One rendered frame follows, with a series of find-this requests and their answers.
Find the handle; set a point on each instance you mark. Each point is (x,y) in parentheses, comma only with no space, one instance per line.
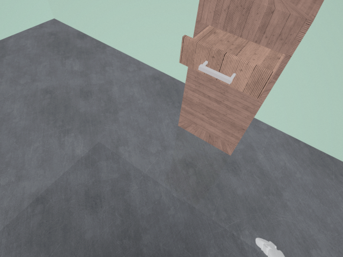
(216,74)

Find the right robot hand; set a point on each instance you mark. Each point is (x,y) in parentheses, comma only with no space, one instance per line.
(269,248)

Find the cabinet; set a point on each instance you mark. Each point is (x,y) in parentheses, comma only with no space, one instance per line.
(220,114)

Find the drawer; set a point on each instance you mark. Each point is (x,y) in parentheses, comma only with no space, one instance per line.
(253,64)

